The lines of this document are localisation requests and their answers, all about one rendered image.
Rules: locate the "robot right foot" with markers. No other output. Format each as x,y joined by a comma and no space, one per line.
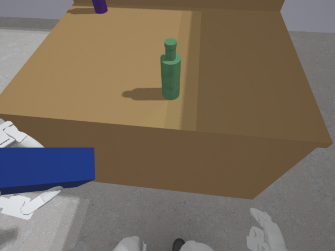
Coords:
178,243

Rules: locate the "table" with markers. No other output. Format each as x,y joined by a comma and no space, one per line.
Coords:
245,114

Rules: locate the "sponge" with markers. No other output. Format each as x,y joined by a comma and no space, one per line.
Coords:
29,169

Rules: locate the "left robot hand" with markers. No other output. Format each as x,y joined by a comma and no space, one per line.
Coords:
18,205

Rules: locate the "right robot hand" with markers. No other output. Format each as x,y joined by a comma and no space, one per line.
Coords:
270,237

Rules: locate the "robot left thigh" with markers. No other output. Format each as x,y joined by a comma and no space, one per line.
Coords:
131,244

